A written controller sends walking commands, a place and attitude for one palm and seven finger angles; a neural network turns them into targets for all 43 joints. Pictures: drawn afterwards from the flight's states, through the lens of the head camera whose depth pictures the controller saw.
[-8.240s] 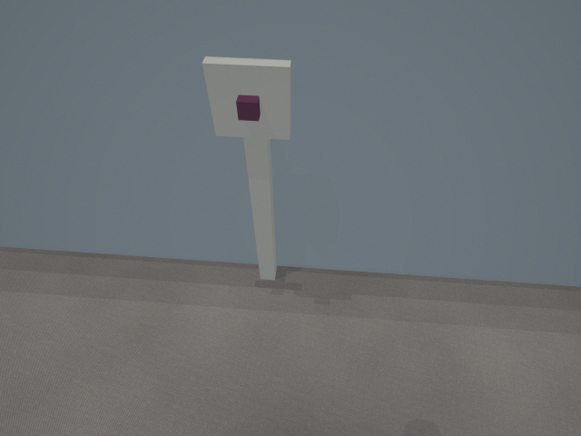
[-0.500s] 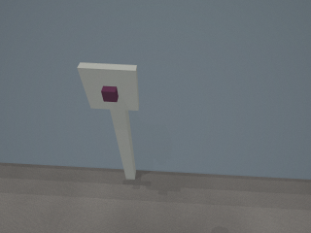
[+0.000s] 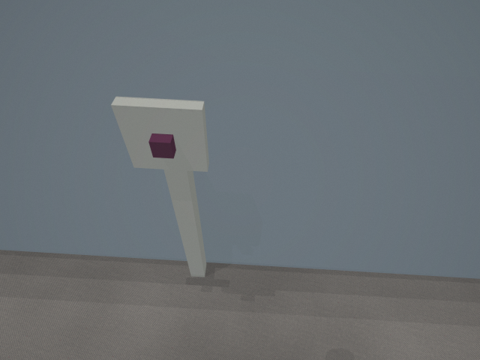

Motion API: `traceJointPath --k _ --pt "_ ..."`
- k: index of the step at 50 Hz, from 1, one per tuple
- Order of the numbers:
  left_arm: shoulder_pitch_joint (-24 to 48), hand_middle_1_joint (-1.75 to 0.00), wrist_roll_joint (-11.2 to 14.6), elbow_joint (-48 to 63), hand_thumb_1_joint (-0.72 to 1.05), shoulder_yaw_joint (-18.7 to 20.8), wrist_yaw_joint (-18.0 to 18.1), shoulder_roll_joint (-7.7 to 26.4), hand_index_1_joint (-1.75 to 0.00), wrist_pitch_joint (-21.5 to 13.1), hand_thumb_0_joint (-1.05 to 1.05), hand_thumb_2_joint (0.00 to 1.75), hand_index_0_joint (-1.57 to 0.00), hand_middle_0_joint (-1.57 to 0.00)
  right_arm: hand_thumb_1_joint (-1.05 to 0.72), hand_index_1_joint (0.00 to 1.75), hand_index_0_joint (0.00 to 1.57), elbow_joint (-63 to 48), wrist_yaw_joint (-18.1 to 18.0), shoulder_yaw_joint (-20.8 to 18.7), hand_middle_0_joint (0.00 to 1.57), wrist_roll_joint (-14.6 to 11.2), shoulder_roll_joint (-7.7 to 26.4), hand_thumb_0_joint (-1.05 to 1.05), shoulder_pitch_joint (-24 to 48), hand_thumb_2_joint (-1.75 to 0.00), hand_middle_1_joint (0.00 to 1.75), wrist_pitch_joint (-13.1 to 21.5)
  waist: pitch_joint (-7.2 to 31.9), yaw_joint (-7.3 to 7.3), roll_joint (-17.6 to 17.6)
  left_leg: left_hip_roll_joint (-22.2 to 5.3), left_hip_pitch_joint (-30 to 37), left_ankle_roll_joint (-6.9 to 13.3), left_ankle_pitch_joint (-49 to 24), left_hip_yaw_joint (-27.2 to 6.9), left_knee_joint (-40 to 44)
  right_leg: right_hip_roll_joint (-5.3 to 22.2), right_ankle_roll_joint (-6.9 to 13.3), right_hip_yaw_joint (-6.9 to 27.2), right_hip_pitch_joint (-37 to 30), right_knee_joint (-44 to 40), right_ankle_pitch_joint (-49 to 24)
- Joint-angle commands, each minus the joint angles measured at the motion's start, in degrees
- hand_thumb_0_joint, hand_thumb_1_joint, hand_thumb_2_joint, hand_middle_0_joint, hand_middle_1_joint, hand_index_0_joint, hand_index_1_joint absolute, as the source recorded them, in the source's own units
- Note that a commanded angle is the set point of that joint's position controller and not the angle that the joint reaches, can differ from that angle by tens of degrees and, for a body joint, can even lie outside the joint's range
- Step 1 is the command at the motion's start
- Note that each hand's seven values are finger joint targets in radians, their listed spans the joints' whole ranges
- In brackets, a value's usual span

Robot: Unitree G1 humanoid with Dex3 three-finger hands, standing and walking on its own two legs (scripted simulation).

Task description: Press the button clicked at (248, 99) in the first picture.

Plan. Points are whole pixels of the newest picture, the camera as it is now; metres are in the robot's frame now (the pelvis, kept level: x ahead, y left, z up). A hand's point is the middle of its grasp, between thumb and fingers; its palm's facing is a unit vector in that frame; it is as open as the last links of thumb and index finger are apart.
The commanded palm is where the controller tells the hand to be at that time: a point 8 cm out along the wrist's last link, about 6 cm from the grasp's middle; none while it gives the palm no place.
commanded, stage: look again from close up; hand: left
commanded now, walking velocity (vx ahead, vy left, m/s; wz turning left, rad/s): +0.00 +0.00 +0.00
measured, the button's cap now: (163, 145) +0.52 +0.20 +0.04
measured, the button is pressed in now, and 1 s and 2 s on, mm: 0 0 0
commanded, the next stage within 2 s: raise the hand and make a fist in 0.20 s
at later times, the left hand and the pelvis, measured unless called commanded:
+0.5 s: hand (136, 341) +0.16 +0.18 -0.04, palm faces +0.22 -0.96 -0.17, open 6.8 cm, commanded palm +0.10 +0.21 -0.06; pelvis -0.02 -0.01 -0.02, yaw +3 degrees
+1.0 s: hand (146, 349) +0.14 +0.16 -0.03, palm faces -0.04 -1.00 -0.04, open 3.6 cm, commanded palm +0.11 +0.22 -0.02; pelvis -0.06 -0.02 -0.09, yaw +3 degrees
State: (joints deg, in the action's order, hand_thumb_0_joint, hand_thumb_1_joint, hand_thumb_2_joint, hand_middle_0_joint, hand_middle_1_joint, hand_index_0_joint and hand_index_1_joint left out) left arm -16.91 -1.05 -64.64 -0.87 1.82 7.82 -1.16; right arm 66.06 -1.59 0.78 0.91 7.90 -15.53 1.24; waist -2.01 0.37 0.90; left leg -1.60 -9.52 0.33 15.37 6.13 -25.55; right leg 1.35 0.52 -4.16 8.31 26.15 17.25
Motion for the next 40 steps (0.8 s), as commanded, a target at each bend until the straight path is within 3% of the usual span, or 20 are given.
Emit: traceJointPath --k 1,14,15,16,17,18,19,20,21,22,23,25,27,28,29,31,35,37,38,40 --pt "-4.85 -0.30 0.29 1.30 0.90 1.19 0.61 5.31 -0.30 -0.50 0.00 0.90 -0.20 -0.20 -0.90 0.30 0.20 -1.21 -0.34 -0.86 0.20 -0.21 4.70 0.00 -3.50 -0.90 0.30 0.51 -1.37 0.03 -0.74 -5.22 0.33 1.44 -11.48 -5.42 4.28 5.17 1.63 5.20 2.35 -4.61 -13.04" --pt "-5.11 -0.30 0.28 1.21 0.90 1.36 0.61 5.03 -0.30 -0.55 0.00 0.90 -0.20 -0.20 -0.90 0.30 0.20 -0.91 -0.48 -0.84 0.20 -0.23 4.16 0.00 -4.35 -0.90 0.30 0.42 -1.97 0.03 -0.33 -5.32 0.05 1.21 -11.62 -5.27 4.18 4.97 1.79 5.12 2.19 -5.07 -13.25" --pt "-9.05 -0.30 -0.38 -0.53 0.90 1.52 2.73 6.96 -0.30 -1.63 0.00 0.90 -0.20 -0.20 -0.90 0.30 0.20 -5.50 0.06 -1.55 0.20 -0.81 6.88 0.00 2.52 -0.90 0.30 0.74 -4.27 1.97 0.85 -5.11 -5.53 -0.78 -13.14 -3.02 -9.82 9.20 -0.44 10.10 4.29 -5.51 -41.00" --pt "33.79 -0.33 11.94 89.26 0.90 3.48 1.77 17.26 -0.33 -13.90 0.00 0.90 -0.23 -0.23 -0.90 0.30 0.20 -25.02 -2.19 -2.32 0.20 -2.89 17.39 0.00 -0.47 -0.90 0.30 9.68 25.21 -6.13 -11.48 0.70 10.56 1.71 -20.44 -4.01 -0.57 3.63 1.38 4.86 -2.73 1.20 -33.74" --pt "10.66 -0.36 6.88 74.15 0.90 5.30 4.98 14.22 -0.36 -10.78 0.00 0.90 -0.25 -0.25 -0.90 0.30 0.20 -21.87 -3.91 -1.67 0.20 -2.24 11.83 0.00 3.72 -0.90 0.30 14.44 26.40 0.00 -18.05 -1.31 13.97 1.84 -29.00 -4.38 0.54 0.31 2.19 3.18 -0.04 4.48 -19.66" --pt "-3.88 -0.39 8.47 62.67 0.90 -0.57 7.43 2.12 -0.39 -2.32 0.00 0.90 -0.28 -0.28 -0.90 0.30 0.20 -21.44 -3.72 -3.04 0.20 -3.94 9.35 0.00 4.05 -0.90 0.30 15.50 14.56 -2.11 -12.46 -3.18 5.81 0.91 -27.52 -5.55 0.23 0.25 0.71 -0.50 7.09 4.78 -9.20" --pt "-3.60 -0.42 9.53 63.42 0.90 -5.16 6.29 -3.97 -0.42 -0.77 0.00 0.90 -0.31 -0.31 -0.90 0.30 0.20 -20.54 -3.36 -2.86 0.20 -4.53 10.53 0.00 2.07 -0.90 0.30 16.06 7.74 -2.46 -7.18 -2.22 1.86 0.94 -21.80 -6.08 -1.40 0.08 0.34 -1.16 9.40 3.59 -9.66" --pt "-0.33 -0.45 10.59 68.96 0.90 -5.23 5.29 -2.07 -0.45 -3.09 0.00 0.90 -0.34 -0.34 -0.90 0.30 0.20 -23.72 -3.50 -3.55 0.20 -4.56 12.51 0.00 3.66 -0.90 0.30 17.13 3.61 -3.30 -2.68 -1.16 -1.37 1.29 -15.22 -6.77 -3.39 0.13 -0.03 -1.50 12.02 2.75 -10.23" --pt "-0.65 -0.48 10.13 69.25 0.90 -3.75 4.34 0.30 -0.48 -5.56 0.00 0.90 -0.36 -0.36 -0.90 0.30 0.20 -25.12 -3.51 -4.10 0.20 -3.54 14.11 0.00 3.19 -0.90 0.30 17.89 5.11 -4.91 3.17 -0.29 -3.41 1.58 -10.67 -6.70 -5.88 -0.07 -0.40 -1.49 15.17 3.10 -8.26" --pt "-2.78 -0.51 10.03 66.48 0.90 -3.14 3.12 -0.59 -0.51 -8.03 0.00 0.90 -0.39 -0.39 -0.90 0.30 0.20 -27.12 -3.46 -4.31 0.20 -2.48 14.13 0.00 2.83 -0.90 0.30 18.18 4.44 -5.20 9.19 0.51 -7.32 1.72 -7.49 -6.98 -8.73 -0.35 -0.76 -1.97 19.23 4.79 -5.41" --pt "-3.84 -0.54 9.80 61.85 0.90 -2.30 1.32 -1.32 -0.54 -10.72 0.00 0.90 -0.42 -0.42 -0.90 0.30 0.20 -29.11 -2.94 -4.79 0.20 -2.25 14.22 0.00 3.27 -0.90 0.30 18.24 3.31 -4.84 11.02 1.37 -11.35 1.18 -5.16 -6.90 -11.27 -0.48 -0.76 -1.84 22.68 6.71 -2.16" --pt "-14.14 -0.60 11.25 55.04 0.90 1.75 -4.00 -1.80 -0.60 -18.12 0.00 0.90 -0.47 -0.47 -0.90 0.30 0.20 -32.29 -1.68 -5.69 0.20 -1.34 13.29 0.00 5.71 -0.90 0.30 18.01 5.29 -0.12 16.60 1.83 -20.72 0.00 -1.39 -6.36 -15.75 -0.60 -0.55 -1.01 25.65 12.11 1.80" --pt "-21.06 -0.66 13.29 55.10 0.90 5.74 -10.94 -0.34 -0.66 -26.52 0.00 0.90 -0.53 -0.53 -0.90 0.30 0.20 -35.31 0.28 -6.51 0.20 -1.25 12.86 0.00 7.82 -0.90 0.30 17.17 9.97 3.12 13.54 2.35 -26.75 -0.93 -2.90 -5.45 -20.33 -0.37 0.22 0.23 23.87 18.66 -3.81" --pt "-22.79 -0.69 13.45 53.97 0.90 9.07 -14.51 2.58 -0.69 -30.17 0.00 0.90 -0.56 -0.56 -0.90 0.30 0.20 -36.48 1.62 -7.05 0.20 -1.50 12.68 0.00 8.11 -0.90 0.30 16.29 11.71 4.53 8.36 2.63 -28.53 -1.47 -4.32 -5.16 -22.61 0.03 0.97 1.36 23.10 21.85 -7.29" --pt "-19.62 -0.72 13.44 58.06 0.90 10.31 -17.69 4.99 -0.72 -34.24 0.00 0.90 -0.58 -0.58 -0.90 0.30 0.20 -38.46 2.40 -7.18 0.20 -1.39 12.75 0.00 9.59 -0.90 0.30 15.66 13.75 4.22 3.54 2.79 -30.24 -1.45 -4.88 -4.51 -25.54 0.46 1.22 2.35 24.17 24.59 -9.46" --pt "-19.30 -0.78 13.60 60.32 0.90 14.33 -18.58 8.47 -0.78 -34.60 0.00 0.90 -0.64 -0.64 -0.90 0.30 0.20 -42.44 2.41 -7.45 0.20 -1.68 12.30 0.00 10.97 -0.90 0.30 13.66 17.28 5.19 2.55 3.07 -33.07 -0.53 -3.27 -2.73 -28.07 0.81 1.08 4.88 23.49 25.92 -7.01" --pt "-7.84 -0.90 14.51 75.50 0.90 11.77 -15.58 8.54 -0.90 -30.38 0.00 0.90 -0.75 -0.75 -0.90 0.30 0.20 -47.42 1.12 -6.55 0.20 -2.33 11.79 0.00 9.72 -0.90 0.30 10.57 18.24 1.79 -3.38 2.33 -32.81 0.74 2.13 -3.52 -30.55 0.22 0.65 7.56 28.44 23.87 3.45" --pt "-3.14 -0.96 14.19 82.96 0.90 10.37 -13.77 8.36 -0.96 -31.43 0.00 0.90 -0.81 -0.81 -0.90 0.30 0.20 -47.39 0.25 -6.01 0.20 -2.12 11.32 0.00 7.50 -0.90 0.30 10.48 19.28 -0.62 -5.02 1.37 -31.12 1.18 1.72 -4.75 -31.96 -0.34 0.42 7.12 30.63 23.95 3.03" --pt "0.39 -0.99 14.37 86.88 0.90 8.32 -13.80 8.09 -0.99 -32.24 0.00 0.90 -0.83 -0.83 -0.90 0.30 0.20 -47.30 -0.16 -5.39 0.20 -1.78 11.45 0.00 6.75 -0.90 0.30 10.58 19.07 -2.54 -3.60 0.92 -31.53 1.53 2.38 -5.62 -32.91 -0.85 0.19 6.92 32.47 24.23 3.90" --pt "0.78 -1.05 14.46 86.43 0.90 7.64 -14.56 8.36 -1.05 -33.03 0.00 0.90 -0.89 -0.89 -0.90 0.30 0.20 -45.97 -0.94 -4.88 0.20 -1.72 11.50 0.00 5.71 -0.90 0.30 11.29 19.29 -3.56 -4.45 0.57 -31.96 1.58 2.90 -6.28 -34.22 -0.99 0.28 6.86 33.73 23.90 5.09"
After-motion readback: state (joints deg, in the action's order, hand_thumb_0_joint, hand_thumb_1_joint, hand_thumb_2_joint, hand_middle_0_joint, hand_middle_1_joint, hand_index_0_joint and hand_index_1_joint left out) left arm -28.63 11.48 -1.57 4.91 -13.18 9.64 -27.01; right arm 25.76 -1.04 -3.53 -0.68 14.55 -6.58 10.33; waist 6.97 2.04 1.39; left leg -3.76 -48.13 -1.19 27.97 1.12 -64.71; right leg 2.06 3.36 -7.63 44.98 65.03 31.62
